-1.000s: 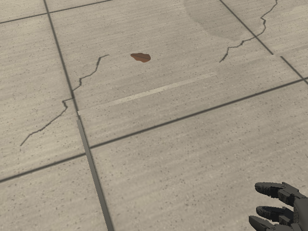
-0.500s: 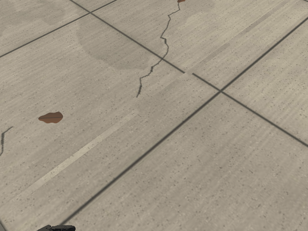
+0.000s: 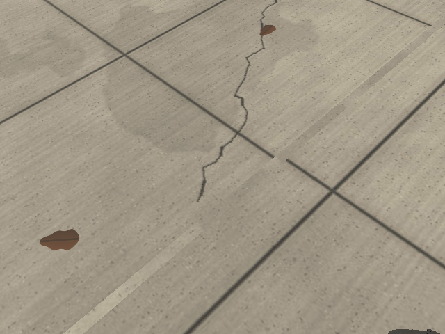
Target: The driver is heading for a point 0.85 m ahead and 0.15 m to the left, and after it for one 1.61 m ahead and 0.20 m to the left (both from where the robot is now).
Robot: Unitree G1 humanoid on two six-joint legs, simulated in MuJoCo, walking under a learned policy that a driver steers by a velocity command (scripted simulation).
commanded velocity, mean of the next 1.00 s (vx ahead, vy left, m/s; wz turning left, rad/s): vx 0.50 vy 0.00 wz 0.12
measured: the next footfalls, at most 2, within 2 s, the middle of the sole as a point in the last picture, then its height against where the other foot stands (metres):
left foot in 0.12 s outside the picture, level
right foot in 0.66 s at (285, 311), level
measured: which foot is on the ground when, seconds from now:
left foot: up 0.00-0.10, down 0.12-0.68, up 0.70-1.00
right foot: down 0.00-0.14, up 0.16-0.64, down 0.66-1.00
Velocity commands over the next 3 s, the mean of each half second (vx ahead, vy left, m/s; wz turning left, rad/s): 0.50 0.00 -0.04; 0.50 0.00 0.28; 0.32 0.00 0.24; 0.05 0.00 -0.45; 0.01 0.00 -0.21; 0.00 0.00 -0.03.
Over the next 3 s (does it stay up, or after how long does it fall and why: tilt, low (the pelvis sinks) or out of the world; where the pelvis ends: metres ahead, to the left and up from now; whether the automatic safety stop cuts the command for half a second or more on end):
stays up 0.90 0.19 -0.04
